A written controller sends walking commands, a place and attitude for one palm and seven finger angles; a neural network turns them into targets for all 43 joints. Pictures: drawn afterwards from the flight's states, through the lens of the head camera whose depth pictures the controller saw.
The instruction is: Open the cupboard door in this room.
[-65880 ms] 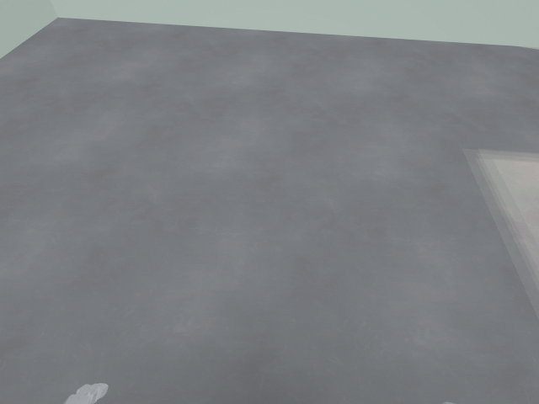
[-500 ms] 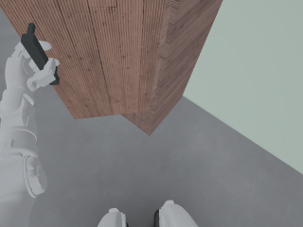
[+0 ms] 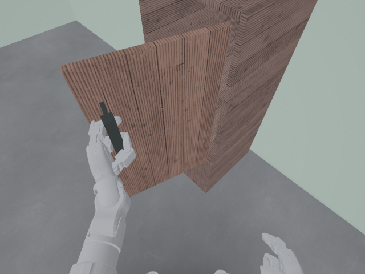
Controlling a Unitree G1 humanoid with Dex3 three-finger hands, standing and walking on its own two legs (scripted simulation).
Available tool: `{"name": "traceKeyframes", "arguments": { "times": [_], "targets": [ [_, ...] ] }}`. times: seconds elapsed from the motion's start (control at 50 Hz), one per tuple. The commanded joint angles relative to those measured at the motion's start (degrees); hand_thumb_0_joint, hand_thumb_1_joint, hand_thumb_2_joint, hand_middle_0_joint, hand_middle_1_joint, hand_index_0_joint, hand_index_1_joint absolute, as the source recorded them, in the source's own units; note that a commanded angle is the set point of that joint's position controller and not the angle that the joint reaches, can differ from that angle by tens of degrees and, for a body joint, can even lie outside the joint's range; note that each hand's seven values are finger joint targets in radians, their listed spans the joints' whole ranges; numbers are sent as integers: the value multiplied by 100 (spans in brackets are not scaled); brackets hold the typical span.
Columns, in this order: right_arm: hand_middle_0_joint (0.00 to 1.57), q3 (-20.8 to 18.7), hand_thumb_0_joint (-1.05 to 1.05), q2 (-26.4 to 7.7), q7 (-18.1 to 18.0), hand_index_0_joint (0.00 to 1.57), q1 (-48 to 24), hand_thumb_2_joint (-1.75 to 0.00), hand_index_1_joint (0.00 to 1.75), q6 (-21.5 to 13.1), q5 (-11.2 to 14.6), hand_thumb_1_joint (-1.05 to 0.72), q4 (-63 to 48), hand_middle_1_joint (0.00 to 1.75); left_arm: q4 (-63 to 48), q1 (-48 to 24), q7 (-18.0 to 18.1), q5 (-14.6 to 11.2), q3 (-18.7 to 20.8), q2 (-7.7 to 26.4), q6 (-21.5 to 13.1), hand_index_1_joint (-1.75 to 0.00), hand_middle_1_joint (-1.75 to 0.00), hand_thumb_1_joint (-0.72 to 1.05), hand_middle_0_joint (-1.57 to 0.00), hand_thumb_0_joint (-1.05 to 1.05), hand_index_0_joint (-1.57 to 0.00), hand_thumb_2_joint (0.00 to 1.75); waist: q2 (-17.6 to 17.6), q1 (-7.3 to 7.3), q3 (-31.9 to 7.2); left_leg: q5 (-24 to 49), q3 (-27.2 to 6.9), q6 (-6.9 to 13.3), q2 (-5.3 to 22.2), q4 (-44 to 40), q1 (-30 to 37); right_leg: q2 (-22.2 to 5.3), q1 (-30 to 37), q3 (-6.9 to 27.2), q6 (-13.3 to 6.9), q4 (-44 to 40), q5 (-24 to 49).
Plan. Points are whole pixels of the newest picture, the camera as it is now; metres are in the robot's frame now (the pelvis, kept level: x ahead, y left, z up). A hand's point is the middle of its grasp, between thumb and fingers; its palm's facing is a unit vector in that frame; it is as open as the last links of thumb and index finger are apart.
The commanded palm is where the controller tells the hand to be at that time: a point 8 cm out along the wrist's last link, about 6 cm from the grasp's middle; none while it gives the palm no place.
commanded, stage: pull the door open along its arc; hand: left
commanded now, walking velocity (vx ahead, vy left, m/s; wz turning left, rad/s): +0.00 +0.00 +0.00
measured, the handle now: (114, 133) +0.41 +0.18 +0.06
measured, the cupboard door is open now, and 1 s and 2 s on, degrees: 73 95 100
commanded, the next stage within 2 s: open thumb and fingers to let go in 0.36 s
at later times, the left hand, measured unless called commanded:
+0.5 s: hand (168, 183) +0.29 +0.04 +0.07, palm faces +0.40 -0.92 -0.03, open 6.4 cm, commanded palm +0.24 +0.09 +0.06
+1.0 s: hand (167, 180) +0.29 +0.05 +0.06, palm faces +0.42 -0.91 -0.01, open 12.9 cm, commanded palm +0.25 +0.09 +0.06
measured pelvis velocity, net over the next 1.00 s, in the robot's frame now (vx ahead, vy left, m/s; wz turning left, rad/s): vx -0.03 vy -0.04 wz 0.05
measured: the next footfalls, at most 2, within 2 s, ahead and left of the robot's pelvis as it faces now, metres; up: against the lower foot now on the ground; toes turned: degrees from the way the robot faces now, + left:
none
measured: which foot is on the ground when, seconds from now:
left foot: down 0.00-1.00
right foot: down 0.00-1.00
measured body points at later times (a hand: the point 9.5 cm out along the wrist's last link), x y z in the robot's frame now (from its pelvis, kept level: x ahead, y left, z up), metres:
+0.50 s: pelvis +0.00 -0.04 +0.00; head +0.03 -0.06 +0.45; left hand +0.26 +0.09 +0.07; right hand +0.17 -0.26 -0.10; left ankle -0.02 +0.10 -0.69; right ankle +0.01 -0.11 -0.69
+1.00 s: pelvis -0.03 -0.04 +0.00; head +0.01 -0.05 +0.45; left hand +0.27 +0.09 +0.07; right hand +0.15 -0.25 -0.11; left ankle -0.02 +0.10 -0.69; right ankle +0.01 -0.11 -0.69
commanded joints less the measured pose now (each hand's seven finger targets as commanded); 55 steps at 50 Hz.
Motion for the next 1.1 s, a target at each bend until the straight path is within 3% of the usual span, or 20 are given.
{"name": "traceKeyframes", "arguments": {
  "times": [0.0, 0.04, 0.1, 0.18, 0.2, 0.28, 0.3, 0.32, 0.38, 0.44, 0.5, 0.56, 0.64, 0.7, 0.78, 0.84, 0.88, 1.0, 1.04, 1.08],
  "targets": [
    [20, -287, 0, -651, -113, 20, 118, -90, 30, -138, -99, -90, -609, 30, -1500, -597, 540, 432, -266, 356, -194, -135, -135, 90, -40, 0, -40, 90, -448, 50, -1674, 2276, -245, -153, 5, -657, 721, 30, 1668, 56, -55, -479, 2313],
    [20, -273, 0, -593, -140, 20, 0, -90, 30, -123, -99, -90, -643, 30, -1698, -300, 526, 459, -549, 106, -150, -135, -135, 90, -40, 0, -40, 90, -245, 78, -1560, 2288, -211, -158, 0, -693, 826, 5, 1717, 57, -67, -522, 2377],
    [20, -249, 0, -556, -178, 20, -119, -90, 30, -152, -107, -90, -696, 30, -1959, 88, 528, 408, -819, -115, -97, -135, -135, 90, -40, 0, -40, 90, -441, 55, -1461, 2168, -228, -138, -15, -697, 845, 0, 1817, 75, -53, -615, 2392],
    [20, -224, 0, -469, -158, 20, -265, -90, 30, -211, -122, -90, -811, 30, -2475, 751, 648, 477, -1257, -463, -39, -135, -135, 90, -40, 0, -40, 90, -267, 120, -1367, 2130, -217, -149, -42, -719, 888, -47, 1917, 77, -65, -631, 2438],
    [20, -219, 0, -464, -161, 20, -263, -90, 30, -227, -124, -90, -809, 30, -2500, 905, 719, 527, -1336, -490, -6, -135, -135, 90, -40, 0, -40, 90, -475, 85, -1321, 2115, -243, -139, -41, -697, 854, -45, 1937, 89, -57, -654, 2479],
    [20, -202, 0, -407, -164, 20, -349, -90, 30, -289, -170, -90, -843, 30, -2757, 1207, 931, 758, -1675, -707, 101, -135, -135, 90, -40, 0, -40, 90, -558, 64, -1184, 1892, -259, -148, -70, -640, 713, -137, 1923, 204, -17, -692, 2498],
    [20, -191, 0, -384, -176, 20, -376, -90, 30, -312, -172, -90, -832, 30, -2710, 1290, 965, 845, -1802, -803, 133, -135, -135, 90, -40, 0, -40, 90, -724, 31, -1126, 1826, -281, -134, -69, -615, 686, -142, 1880, 230, 0, -735, 2455],
    [20, -192, 0, -367, -171, 20, -424, -90, 30, -341, -190, -90, -844, 30, -2831, 1283, 1006, 904, -1890, -878, 143, -135, -135, 90, -40, 0, -40, 90, -542, 47, -1162, 1798, -278, -135, -78, -594, 680, -155, 1845, 246, -6, -708, 2415],
    [20, -171, 0, -322, -141, 20, -505, -90, 30, -449, -151, -90, -849, 30, -2899, 1535, 1015, 819, -2209, -1235, 246, -135, -135, 90, -40, 0, -40, 90, -503, 30, -1172, 1681, -283, -143, -108, -533, 718, -183, 1824, 244, 22, -766, 2391],
    [20, -149, 0, -382, -240, 20, -561, -90, 30, -449, -157, -90, -643, 30, -2691, 420, 1151, 774, -1740, -738, 237, -135, -135, 90, -40, 0, -40, 90, -700, -110, -953, 1287, -335, -151, -149, -437, 476, -304, 1622, 501, 102, -957, 1928],
    [20, -143, 0, -351, -289, 20, -594, -90, 30, -456, -184, -90, -574, 30, -2405, 378, 1179, 779, -1542, -606, 206, -133, -133, 69, -38, 0, -38, 81, -723, -3, -1092, 1164, -338, -157, -184, -404, 363, -387, 1726, 729, 143, -1074, 1693],
    [20, -164, 0, -339, -314, 20, -585, -90, 30, -456, -170, -90, -537, 30, -2234, 261, 1082, 718, -1574, -690, 151, -130, -130, 48, -37, 0, -37, 72, -855, -34, -1160, 1112, -338, -154, -184, -400, 313, -451, 1849, 837, 191, -1128, 1718],
    [20, -175, 0, -352, -319, 20, -609, -90, 30, -447, -164, -90, -496, 30, -2094, -129, 1013, 719, -1589, -694, 50, -127, -127, 20, -35, 0, -35, 60, -755, -60, -1161, 1055, -338, -140, -177, -425, 321, -446, 1774, 813, 170, -1117, 1534],
    [20, -196, 0, -359, -317, 20, -598, -90, 30, -460, -157, -90, -494, 30, -2031, -70, 986, 718, -1492, -611, -24, -125, -125, -1, -33, 0, -33, 51, -846, 2, -1320, 1076, -352, -145, -179, -410, 264, -454, 1868, 842, 173, -1084, 1597],
    [20, -199, 0, -365, -323, 20, -632, -90, 30, -467, -146, -90, -472, 30, -1837, -357, 1022, 682, -1437, -612, -37, -122, -122, -29, -32, 0, -32, 39, -853, -40, -1175, 960, -340, -134, -175, -416, 263, -447, 1704, 818, 162, -1149, 1245],
    [20, -200, 0, -361, -325, 20, -671, -90, 30, -453, -141, -90, -485, 30, -1779, -504, 1076, 720, -1491, -671, -33, -120, -120, -50, -30, 0, -30, 30, -686, -21, -1182, 925, -319, -129, -181, -434, 300, -407, 1592, 764, 103, -1127, 986],
    [20, -202, 0, -368, -313, 20, -655, -90, 30, -468, -139, -90, -468, 30, -1732, -634, 1124, 722, -1515, -723, -50, -120, -120, -50, -30, 0, -30, 30, -688, -35, -1185, 902, -323, -122, -174, -447, 338, -359, 1498, 675, 71, -1100, 830],
    [20, -221, 0, -398, -284, 20, -619, -90, 30, -508, -159, -90, -465, 30, -1582, -744, 1277, 841, -1630, -857, -53, -90, -90, -50, -25, 0, -25, 30, -628, -6, -1276, 1015, -332, -109, -138, -500, 464, -192, 1288, 345, -36, -876, 757],
    [20, -217, 0, -389, -258, 20, -645, -90, 30, -527, -162, -90, -496, 30, -1631, -766, 1305, 831, -1767, -1009, -23, -80, -80, -50, -23, 0, -23, 30, -417, -8, -1306, 1053, -310, -112, -133, -498, 515, -165, 1232, 287, -53, -806, 812],
    [20, -217, 0, -398, -259, 20, -656, -90, 30, -529, -161, -90, -472, 30, -1578, -876, 1344, 820, -1749, -1007, 0, -70, -70, -50, -22, 0, -22, 30, -539, -41, -1262, 991, -324, -114, -121, -506, 498, -141, 1172, 253, -52, -807, 692]
  ]
}}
